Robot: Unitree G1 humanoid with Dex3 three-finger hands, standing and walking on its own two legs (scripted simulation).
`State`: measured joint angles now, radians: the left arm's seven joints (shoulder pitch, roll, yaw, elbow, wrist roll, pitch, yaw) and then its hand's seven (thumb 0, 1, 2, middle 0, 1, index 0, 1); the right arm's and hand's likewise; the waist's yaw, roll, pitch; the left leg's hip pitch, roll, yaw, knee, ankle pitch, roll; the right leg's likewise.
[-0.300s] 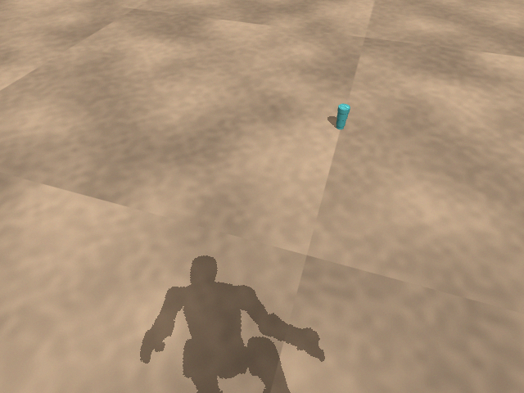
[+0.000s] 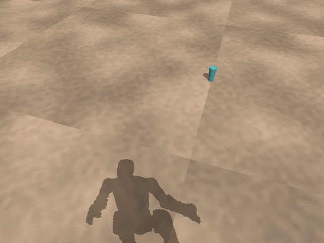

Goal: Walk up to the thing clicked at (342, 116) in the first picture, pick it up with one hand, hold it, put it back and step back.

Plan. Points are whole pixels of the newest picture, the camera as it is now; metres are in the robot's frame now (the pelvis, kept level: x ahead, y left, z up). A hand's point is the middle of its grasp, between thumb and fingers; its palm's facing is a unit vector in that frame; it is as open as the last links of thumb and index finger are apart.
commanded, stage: stand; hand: left
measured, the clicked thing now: (211, 74) +1.77 -0.53 -0.71
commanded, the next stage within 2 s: walk up in 0.82 s
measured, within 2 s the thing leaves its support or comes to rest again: neither
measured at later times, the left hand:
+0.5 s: hand out of the picture +0.08 +0.25 -0.16, palm faces -0.03 -0.94 -0.34, open 7.4 cm
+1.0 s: hand out of the picture +0.12 +0.26 -0.15, palm faces -0.14 -0.93 -0.34, open 7.4 cm
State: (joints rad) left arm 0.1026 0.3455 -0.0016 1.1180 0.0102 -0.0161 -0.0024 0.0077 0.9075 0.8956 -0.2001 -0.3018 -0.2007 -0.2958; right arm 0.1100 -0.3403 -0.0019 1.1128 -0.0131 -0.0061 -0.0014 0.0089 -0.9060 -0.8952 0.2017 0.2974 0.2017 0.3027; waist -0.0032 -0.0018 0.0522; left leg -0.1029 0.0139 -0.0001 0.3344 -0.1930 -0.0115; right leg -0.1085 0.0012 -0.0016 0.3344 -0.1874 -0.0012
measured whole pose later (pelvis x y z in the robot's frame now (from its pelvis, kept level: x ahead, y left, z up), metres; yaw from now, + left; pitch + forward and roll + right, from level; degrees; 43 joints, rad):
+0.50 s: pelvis +0.00 +0.00 +0.00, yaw +0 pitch -2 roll +0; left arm 0.11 0.35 0.00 1.12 0.01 -0.01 0.00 0.01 0.91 0.90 -0.20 -0.30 -0.20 -0.30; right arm 0.12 -0.34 0.00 1.12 -0.01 -0.01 0.00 0.01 -0.91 -0.90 0.20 0.30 0.20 0.30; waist 0.00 0.00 0.05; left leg -0.10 0.01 0.00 0.32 -0.19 -0.01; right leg -0.11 -0.01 0.00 0.33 -0.19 0.01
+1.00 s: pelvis +0.03 -0.01 -0.01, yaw -6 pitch -1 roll +1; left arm 0.20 0.42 0.07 1.02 0.04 0.01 -0.11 0.01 0.91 0.90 -0.20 -0.30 -0.20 -0.30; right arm 0.21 -0.39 -0.09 1.00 -0.05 -0.08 0.03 0.01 -0.90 -0.89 0.21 0.30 0.21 0.30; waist -0.01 -0.02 0.01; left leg -0.07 0.04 0.11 0.36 -0.28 0.01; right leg -0.44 -0.07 0.02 0.85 -0.37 -0.01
